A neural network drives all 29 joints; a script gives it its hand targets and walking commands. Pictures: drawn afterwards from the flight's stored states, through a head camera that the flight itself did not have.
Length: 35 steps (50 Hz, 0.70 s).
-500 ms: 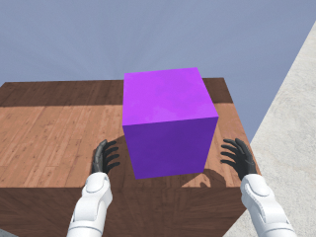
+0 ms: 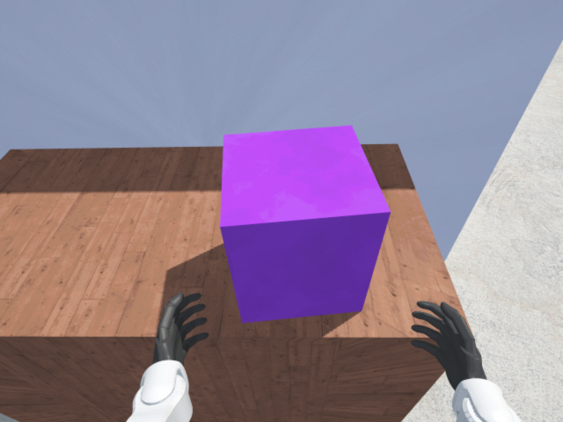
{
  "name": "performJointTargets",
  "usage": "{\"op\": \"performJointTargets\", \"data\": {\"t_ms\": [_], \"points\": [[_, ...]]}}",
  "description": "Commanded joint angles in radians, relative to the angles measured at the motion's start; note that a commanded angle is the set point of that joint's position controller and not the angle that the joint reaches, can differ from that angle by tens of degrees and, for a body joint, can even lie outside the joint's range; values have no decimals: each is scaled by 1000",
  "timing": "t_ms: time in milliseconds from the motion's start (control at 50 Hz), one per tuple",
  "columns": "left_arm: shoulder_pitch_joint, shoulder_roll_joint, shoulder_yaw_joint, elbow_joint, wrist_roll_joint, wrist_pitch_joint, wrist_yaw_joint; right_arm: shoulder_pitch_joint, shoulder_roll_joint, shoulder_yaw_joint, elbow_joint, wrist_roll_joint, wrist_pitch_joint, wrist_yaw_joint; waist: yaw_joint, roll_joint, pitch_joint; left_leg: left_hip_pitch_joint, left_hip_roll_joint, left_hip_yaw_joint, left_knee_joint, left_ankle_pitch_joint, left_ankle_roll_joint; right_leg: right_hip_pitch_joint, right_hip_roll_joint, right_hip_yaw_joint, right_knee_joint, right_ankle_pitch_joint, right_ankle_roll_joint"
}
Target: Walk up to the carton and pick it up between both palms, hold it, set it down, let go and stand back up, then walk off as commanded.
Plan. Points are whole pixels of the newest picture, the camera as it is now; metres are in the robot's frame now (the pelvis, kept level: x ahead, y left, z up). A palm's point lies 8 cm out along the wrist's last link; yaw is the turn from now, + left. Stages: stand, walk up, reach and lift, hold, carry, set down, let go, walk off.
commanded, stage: set down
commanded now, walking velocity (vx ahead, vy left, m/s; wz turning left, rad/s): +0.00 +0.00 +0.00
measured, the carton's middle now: (295, 226) +0.42 +0.01 +0.05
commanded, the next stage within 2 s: let go in 1.80 s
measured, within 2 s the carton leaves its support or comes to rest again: neither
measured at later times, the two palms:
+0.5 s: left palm (169, 362) +0.22 +0.19 -0.01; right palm (457, 371) +0.21 -0.20 -0.01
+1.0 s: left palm (167, 365) +0.21 +0.19 -0.01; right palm (458, 376) +0.21 -0.21 -0.02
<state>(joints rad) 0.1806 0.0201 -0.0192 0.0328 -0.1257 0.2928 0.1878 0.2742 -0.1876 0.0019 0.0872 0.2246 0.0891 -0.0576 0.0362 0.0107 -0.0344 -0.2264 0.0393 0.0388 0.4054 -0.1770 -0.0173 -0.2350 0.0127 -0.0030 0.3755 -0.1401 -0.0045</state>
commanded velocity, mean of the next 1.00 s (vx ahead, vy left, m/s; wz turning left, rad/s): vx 0.00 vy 0.00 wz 0.00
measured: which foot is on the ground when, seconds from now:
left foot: down 0.00-1.00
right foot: down 0.00-1.00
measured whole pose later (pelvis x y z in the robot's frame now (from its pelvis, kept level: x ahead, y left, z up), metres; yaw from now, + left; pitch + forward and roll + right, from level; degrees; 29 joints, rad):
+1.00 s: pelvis +0.03 +0.00 +0.00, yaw +0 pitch +0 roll +0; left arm 0.29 0.02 0.01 0.08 -0.01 0.16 0.08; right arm 0.34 -0.19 0.00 0.20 0.13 -0.04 0.01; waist 0.04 0.00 -0.01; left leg -0.18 0.04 0.04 0.41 -0.22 -0.02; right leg -0.19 0.01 0.00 0.38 -0.18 0.00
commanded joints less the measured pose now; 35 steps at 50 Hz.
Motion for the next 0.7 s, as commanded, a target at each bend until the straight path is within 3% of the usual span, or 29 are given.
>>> {"op": "performJointTargets", "data": {"t_ms": [0, 120, 260, 500, 680], "points": [[-175, 193, -1, -321, 12, -54, 1, -199, -131, -64, -327, -15, -53, 23, 28, -77, -17, 160, -26, 26, -140, -77, 14, 39, 18, 16, -87, -230, -12], [-161, 197, 6, -280, 22, -42, -9, -180, -128, -64, -285, -35, -40, 26, 22, -78, -18, 174, -27, 35, -142, -75, 12, 30, 13, 16, -96, -233, -11], [-97, 200, 18, -244, 40, -47, -33, -118, -135, -58, -231, -52, -45, 29, 11, -75, -35, 218, -30, 42, -125, 20, 5, 40, 13, 14, -99, -148, -9], [31, 227, 28, -159, 66, -129, -76, -11, -125, -41, -147, -83, -122, 47, 13, -65, -53, 240, -44, 40, -80, 168, -4, 48, 16, 12, -93, -1, -11], [76, 220, 32, -15, 102, -159, -102, 17, -127, -41, -12, -118, -158, 69, 5, -68, 3, 231, -47, 42, -89, 128, 0, 37, 14, 8, -111, -34, -17]]}}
